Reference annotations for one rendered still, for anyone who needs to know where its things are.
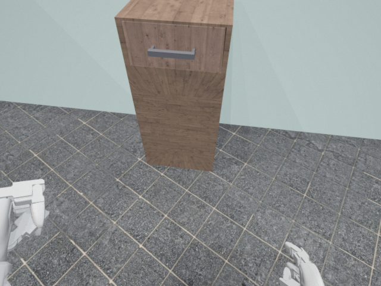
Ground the drawer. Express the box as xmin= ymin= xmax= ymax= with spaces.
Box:
xmin=122 ymin=21 xmax=225 ymax=72

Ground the left robot forearm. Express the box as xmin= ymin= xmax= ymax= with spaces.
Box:
xmin=0 ymin=262 xmax=13 ymax=286

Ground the cabinet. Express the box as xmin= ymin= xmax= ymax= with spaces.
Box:
xmin=114 ymin=0 xmax=234 ymax=172

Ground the right robot hand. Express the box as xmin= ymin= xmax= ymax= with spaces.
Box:
xmin=279 ymin=242 xmax=324 ymax=286

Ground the handle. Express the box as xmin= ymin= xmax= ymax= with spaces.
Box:
xmin=147 ymin=45 xmax=195 ymax=60

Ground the left robot hand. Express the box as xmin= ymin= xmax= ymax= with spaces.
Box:
xmin=0 ymin=179 xmax=49 ymax=262

